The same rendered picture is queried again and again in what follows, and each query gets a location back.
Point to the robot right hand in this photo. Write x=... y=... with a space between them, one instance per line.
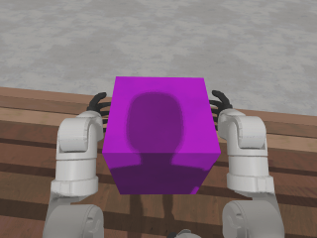
x=224 y=104

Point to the robot left forearm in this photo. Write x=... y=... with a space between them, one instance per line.
x=76 y=153

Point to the right robot upper arm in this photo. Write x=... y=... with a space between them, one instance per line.
x=251 y=219

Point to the carton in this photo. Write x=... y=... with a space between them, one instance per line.
x=160 y=136

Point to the robot right shin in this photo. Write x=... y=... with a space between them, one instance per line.
x=184 y=231

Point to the robot left hand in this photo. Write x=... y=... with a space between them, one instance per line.
x=95 y=106

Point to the robot right forearm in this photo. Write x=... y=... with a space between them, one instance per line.
x=247 y=150

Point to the left robot upper arm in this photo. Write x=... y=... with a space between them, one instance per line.
x=75 y=221

